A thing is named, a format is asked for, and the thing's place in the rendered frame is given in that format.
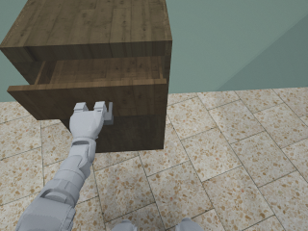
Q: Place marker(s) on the cabinet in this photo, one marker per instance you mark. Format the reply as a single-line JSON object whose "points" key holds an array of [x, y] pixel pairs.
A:
{"points": [[64, 30]]}

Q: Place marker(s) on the robot left shin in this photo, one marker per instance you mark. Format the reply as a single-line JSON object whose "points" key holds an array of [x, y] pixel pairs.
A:
{"points": [[126, 221]]}

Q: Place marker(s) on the handle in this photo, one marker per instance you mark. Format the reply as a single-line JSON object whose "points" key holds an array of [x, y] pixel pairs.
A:
{"points": [[108, 116]]}

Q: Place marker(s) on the robot left hand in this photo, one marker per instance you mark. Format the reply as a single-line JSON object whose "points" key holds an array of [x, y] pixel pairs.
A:
{"points": [[87, 124]]}

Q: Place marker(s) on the drawer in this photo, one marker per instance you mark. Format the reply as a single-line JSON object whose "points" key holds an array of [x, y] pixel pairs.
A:
{"points": [[135, 85]]}

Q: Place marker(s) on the robot shin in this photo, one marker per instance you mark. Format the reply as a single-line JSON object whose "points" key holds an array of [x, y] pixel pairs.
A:
{"points": [[126, 221], [186, 219]]}

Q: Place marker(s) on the left robot upper arm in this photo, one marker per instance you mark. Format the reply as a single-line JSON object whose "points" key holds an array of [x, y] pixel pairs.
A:
{"points": [[48, 215]]}

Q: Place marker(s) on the robot right shin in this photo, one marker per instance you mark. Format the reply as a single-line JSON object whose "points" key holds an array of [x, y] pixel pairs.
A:
{"points": [[186, 219]]}

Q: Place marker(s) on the robot left forearm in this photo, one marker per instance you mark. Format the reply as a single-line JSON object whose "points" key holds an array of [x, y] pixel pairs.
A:
{"points": [[70, 178]]}

